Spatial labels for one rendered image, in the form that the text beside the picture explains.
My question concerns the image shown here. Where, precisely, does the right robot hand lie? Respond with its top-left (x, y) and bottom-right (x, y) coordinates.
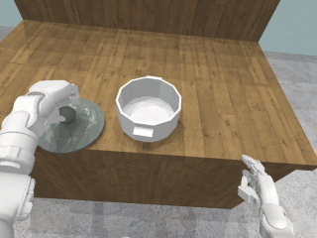
top-left (238, 155), bottom-right (280, 209)

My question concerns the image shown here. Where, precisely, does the robot right forearm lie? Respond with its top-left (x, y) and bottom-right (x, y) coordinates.
top-left (259, 203), bottom-right (295, 238)

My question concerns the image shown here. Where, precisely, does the robot left forearm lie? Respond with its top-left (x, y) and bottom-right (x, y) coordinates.
top-left (0, 89), bottom-right (55, 176)

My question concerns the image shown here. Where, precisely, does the left robot hand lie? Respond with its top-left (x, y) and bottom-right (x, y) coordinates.
top-left (29, 80), bottom-right (80, 124)

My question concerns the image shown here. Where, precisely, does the pot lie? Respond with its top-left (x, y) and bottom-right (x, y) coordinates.
top-left (116, 75), bottom-right (181, 143)

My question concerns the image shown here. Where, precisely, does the knob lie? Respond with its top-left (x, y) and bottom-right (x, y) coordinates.
top-left (59, 106), bottom-right (76, 125)

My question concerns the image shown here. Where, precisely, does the lid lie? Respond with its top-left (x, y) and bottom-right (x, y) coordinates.
top-left (38, 98), bottom-right (105, 155)

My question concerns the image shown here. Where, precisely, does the left robot upper arm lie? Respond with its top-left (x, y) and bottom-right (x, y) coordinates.
top-left (0, 172), bottom-right (36, 238)

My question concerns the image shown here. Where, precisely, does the table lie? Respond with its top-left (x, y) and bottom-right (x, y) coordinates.
top-left (0, 0), bottom-right (317, 209)

